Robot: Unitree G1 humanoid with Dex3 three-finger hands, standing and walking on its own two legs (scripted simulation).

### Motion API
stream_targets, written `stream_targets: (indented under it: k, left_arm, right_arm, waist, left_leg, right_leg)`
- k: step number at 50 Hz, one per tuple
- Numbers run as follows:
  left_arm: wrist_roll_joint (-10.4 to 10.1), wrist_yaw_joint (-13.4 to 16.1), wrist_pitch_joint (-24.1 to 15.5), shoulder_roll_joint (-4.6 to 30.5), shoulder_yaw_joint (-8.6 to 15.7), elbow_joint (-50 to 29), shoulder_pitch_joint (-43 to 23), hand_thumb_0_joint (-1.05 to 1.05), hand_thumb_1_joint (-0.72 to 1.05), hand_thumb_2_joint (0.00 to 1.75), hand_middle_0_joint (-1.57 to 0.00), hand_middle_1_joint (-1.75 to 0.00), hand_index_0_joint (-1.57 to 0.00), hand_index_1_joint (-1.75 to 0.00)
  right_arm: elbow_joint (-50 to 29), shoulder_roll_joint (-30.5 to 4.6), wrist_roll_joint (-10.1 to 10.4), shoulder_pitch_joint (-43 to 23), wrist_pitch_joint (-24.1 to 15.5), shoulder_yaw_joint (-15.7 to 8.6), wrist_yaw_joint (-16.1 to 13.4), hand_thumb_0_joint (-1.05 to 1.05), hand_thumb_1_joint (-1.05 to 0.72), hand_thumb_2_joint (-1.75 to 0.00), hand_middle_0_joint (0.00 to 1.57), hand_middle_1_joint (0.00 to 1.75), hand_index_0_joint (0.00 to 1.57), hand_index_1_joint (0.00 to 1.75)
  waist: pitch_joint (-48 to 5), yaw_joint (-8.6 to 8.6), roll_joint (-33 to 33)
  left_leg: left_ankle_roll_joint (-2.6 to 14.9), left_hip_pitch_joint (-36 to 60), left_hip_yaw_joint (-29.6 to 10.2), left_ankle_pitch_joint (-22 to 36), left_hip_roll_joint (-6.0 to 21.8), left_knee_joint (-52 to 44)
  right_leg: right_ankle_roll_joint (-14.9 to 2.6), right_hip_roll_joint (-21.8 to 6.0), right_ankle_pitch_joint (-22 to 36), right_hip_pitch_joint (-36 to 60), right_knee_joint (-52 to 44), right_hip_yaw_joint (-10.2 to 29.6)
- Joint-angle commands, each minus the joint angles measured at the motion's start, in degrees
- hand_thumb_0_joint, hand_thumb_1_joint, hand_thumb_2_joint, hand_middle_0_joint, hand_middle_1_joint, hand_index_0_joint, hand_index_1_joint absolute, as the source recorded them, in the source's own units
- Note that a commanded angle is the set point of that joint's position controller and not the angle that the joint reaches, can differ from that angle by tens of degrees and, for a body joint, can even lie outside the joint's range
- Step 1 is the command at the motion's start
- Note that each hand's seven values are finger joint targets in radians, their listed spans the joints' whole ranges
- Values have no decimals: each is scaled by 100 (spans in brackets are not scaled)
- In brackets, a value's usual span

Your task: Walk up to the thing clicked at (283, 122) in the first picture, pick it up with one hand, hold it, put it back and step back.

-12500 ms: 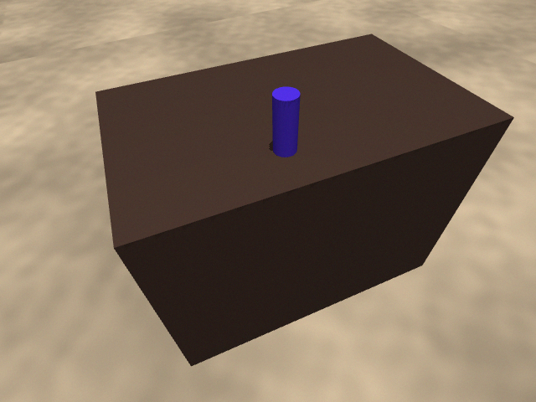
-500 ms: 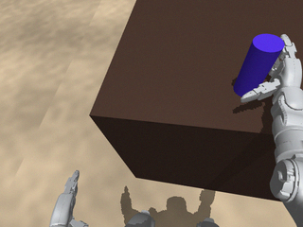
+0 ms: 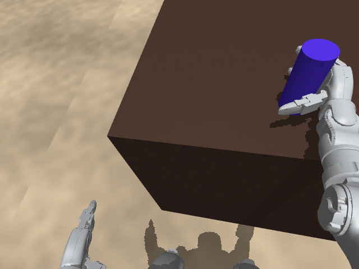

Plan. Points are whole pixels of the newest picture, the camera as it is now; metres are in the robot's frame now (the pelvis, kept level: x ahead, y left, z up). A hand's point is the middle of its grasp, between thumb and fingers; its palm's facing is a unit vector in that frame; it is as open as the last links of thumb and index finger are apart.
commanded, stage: close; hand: right
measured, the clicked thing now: (304, 81) +0.51 -0.16 +0.11
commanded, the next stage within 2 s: settle in 0.28 s
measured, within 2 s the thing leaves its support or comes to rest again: leaves its support in 0.60 s
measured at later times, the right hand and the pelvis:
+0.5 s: hand (299, 83) +0.52 -0.15 +0.10, palm faces +0.07 +1.00 -0.01, open 8.5 cm; pelvis +0.00 +0.00 +0.00, yaw +0 degrees
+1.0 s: hand (313, 64) +0.52 -0.16 +0.14, palm faces +0.06 +1.00 -0.01, open 8.6 cm; pelvis +0.01 +0.00 +0.02, yaw +0 degrees
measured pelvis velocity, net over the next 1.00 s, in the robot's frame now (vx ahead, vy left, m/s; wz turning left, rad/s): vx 0.01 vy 0.00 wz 0.00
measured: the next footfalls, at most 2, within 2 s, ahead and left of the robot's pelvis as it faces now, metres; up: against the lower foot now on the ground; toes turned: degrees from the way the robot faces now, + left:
none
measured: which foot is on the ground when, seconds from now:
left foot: down 0.00-1.00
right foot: down 0.00-1.00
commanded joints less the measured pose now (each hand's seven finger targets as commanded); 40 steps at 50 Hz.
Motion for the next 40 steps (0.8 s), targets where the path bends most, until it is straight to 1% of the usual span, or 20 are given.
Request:
stream_targets:
  k: [1, 3, 4, 6, 7, 9, 11, 16, 20, 22, 26, 28, 31, 33, 34, 35, 36, 37, 39, 40]
  left_arm:
    - [-61, 86, -268, 835, 512, -859, -211, 0, -55, 5, -4, -5, -5, -4]
    - [-59, 115, -293, 956, 571, -1220, -435, 0, -55, 5, -4, -5, -5, -5]
    - [-63, 132, -266, 968, 645, -935, -258, 0, -54, 5, -4, -5, -5, -4]
    - [-48, 115, -238, 860, 510, -717, -67, 0, -54, 5, -4, -5, -5, -4]
    - [-36, 113, -254, 761, 337, -834, -246, 0, -54, 5, -4, -4, -5, -4]
    - [-21, 131, -267, 773, 422, -831, -292, 0, -54, 4, -4, -4, -5, -4]
    - [-4, 128, -290, 761, 407, -734, -96, 0, -53, 3, -4, -4, -5, -3]
    - [41, 51, -253, 808, 465, -736, 376, 0, -52, 2, -4, -5, -6, -3]
    - [26, 56, -213, 1098, 690, -1059, -13, 0, -53, 4, -5, -6, -7, -4]
    - [-6, 78, -201, 969, 633, -873, -83, 0, -54, 4, -5, -6, -6, -4]
    - [-64, 156, -254, 1003, 549, -1198, -603, 0, -55, 5, -5, -5, -6, -5]
    - [-69, 166, -224, 966, 436, -914, -267, 0, -54, 5, -5, -5, -6, -5]
    - [-63, 173, -234, 723, 176, -902, -324, 0, -54, 5, -5, -5, -6, -5]
    - [-83, 210, -196, 833, 349, -416, 104, 0, -53, 4, -5, -6, -6, -5]
    - [-60, 193, -181, 815, 305, -201, 215, 0, -53, 5, -5, -6, -6, -5]
    - [-56, 175, -212, 793, 245, -393, -29, 0, -53, 4, -5, -6, -6, -4]
    - [-66, 199, -259, 895, 335, -699, -218, 0, -53, 4, -5, -6, -6, -4]
    - [-54, 214, -285, 875, 324, -709, -256, 0, -52, 4, -5, -5, -6, -4]
    - [-69, 216, -286, 781, 284, -281, -12, 0, -52, 4, -5, -6, -6, -4]
    - [-72, 223, -304, 934, 439, -254, 11, 0, -53, 4, -5, -6, -6, -4]
  right_arm:
    - [-1304, -1032, 69, -2590, -388, -73, -65, 0, 39, -37, 97, 68, 97, 68]
    - [-1806, -1253, 78, -2917, -442, -184, -85, 0, 33, -45, 101, 75, 101, 76]
    - [-1326, -971, 94, -2559, -405, -54, -66, 0, 30, -49, 104, 79, 105, 79]
    - [-971, -905, 79, -2414, -424, -91, -76, 0, 20, -59, 111, 88, 111, 89]
    - [-1006, -976, 47, -2575, -451, -105, -90, 0, 15, -63, 115, 93, 116, 93]
    - [-1293, -1030, 24, -3159, -554, -15, -121, 0, 7, -69, 121, 99, 121, 99]
    - [-794, -840, 4, -2928, -545, 53, -125, 0, -1, -77, 125, 105, 125, 105]
    - [-902, -1108, -91, -2680, -551, -65, -93, 0, -22, -106, 135, 128, 136, 128]
    - [-1448, -1506, -53, -2967, -493, -298, -122, 0, -29, -125, 132, 140, 135, 140]
    - [-1283, -1166, -27, -2977, -438, -68, -96, 0, -32, -132, 134, 144, 137, 144]
    - [-1925, -1569, 55, -3611, -489, -236, -125, 0, -36, -138, 139, 150, 142, 151]
    - [-1490, -1536, 68, -3259, -380, -270, -99, 0, -32, -137, 139, 151, 143, 151]
    - [-2025, -1471, 101, -3836, -430, -103, -69, 0, -24, -133, 136, 147, 140, 147]
    - [-1433, -1658, 61, -3417, -309, -220, -123, 0, -23, -133, 136, 148, 140, 148]
    - [-937, -1467, 76, -2993, -235, -189, -105, 0, -20, -132, 137, 147, 141, 147]
    - [-1090, -1375, 83, -3115, -247, -145, -97, 0, -21, -131, 137, 147, 141, 147]
    - [-1911, -1705, 74, -3779, -343, -185, -120, 0, -22, -132, 137, 147, 141, 147]
    - [-1767, -1657, 50, -3922, -324, -135, -125, 0, -23, -133, 136, 147, 140, 147]
    - [-1326, -1331, 101, -3428, -193, 0, -77, 0, -22, -133, 135, 148, 140, 148]
    - [-967, -1159, 123, -3101, -120, 28, -46, 0, -22, -134, 135, 147, 139, 148]
  waist:
    - [-2715, -75, -688]
    - [-3262, -95, -654]
    - [-2909, 21, -517]
    - [-2651, 72, -386]
    - [-2577, 39, -458]
    - [-2682, 146, -477]
    - [-2394, 256, -338]
    - [-2792, 139, -816]
    - [-3158, 44, -1026]
    - [-2805, 89, -809]
    - [-3383, -66, -618]
    - [-3339, -97, -495]
    - [-3464, -36, -815]
    - [-2865, -40, -696]
    - [-2392, -13, -638]
    - [-2435, 24, -614]
    - [-2878, -17, -895]
    - [-2940, 16, -821]
    - [-2381, 33, -640]
    - [-2324, 80, -560]
  left_leg:
    - [148, 861, 240, 2077, -191, -634]
    - [150, 1167, 235, 2179, -194, -625]
    - [151, 1021, 281, 2097, -212, -627]
    - [136, 993, 242, 2202, -213, -639]
    - [148, 927, 247, 2098, -209, -651]
    - [138, 880, 192, 2110, -187, -628]
    - [121, 693, 170, 2009, -188, -650]
    - [148, 601, 184, 2164, -188, -542]
    - [175, 823, 228, 2237, -181, -530]
    - [166, 766, 230, 2112, -186, -597]
    - [120, 1462, 154, 2233, -153, -722]
    - [91, 1700, 138, 2426, -152, -762]
    - [111, 1691, 142, 2514, -161, -783]
    - [125, 1482, 127, 2361, -161, -895]
    - [132, 1331, 157, 2230, -174, -966]
    - [131, 1290, 167, 2206, -172, -970]
    - [139, 1384, 139, 2215, -151, -964]
    - [123, 1360, 131, 2261, -155, -995]
    - [109, 1311, 145, 2247, -156, -1061]
    - [130, 1285, 199, 2223, -176, -1057]
  right_leg:
    - [-180, 159, 2038, 2194, -582, -34]
    - [-181, 167, 2076, 2414, -593, -32]
    - [-181, 154, 2021, 2340, -621, -5]
    - [-188, 178, 2075, 2168, -612, -15]
    - [-180, 166, 2026, 2156, -647, -14]
    - [-217, 162, 1903, 2133, -578, -28]
    - [-240, 176, 1708, 1999, -531, -42]
    - [-174, 190, 2204, 2388, -455, -63]
    - [-128, 170, 2474, 2595, -492, -19]
    - [-170, 167, 2153, 2353, -518, -19]
    - [-226, 206, 1838, 2255, -579, -76]
    - [-241, 237, 1906, 2218, -626, -113]
    - [-194, 237, 2128, 2563, -709, -116]
    - [-209, 261, 1934, 2451, -772, -149]
    - [-202, 272, 1830, 2329, -854, -153]
    - [-199, 257, 1853, 2381, -914, -123]
    - [-190, 237, 1913, 2677, -918, -135]
    - [-209, 229, 1970, 2788, -869, -156]
    - [-232, 248, 1835, 2511, -904, -164]
    - [-207, 249, 1913, 2590, -982, -116]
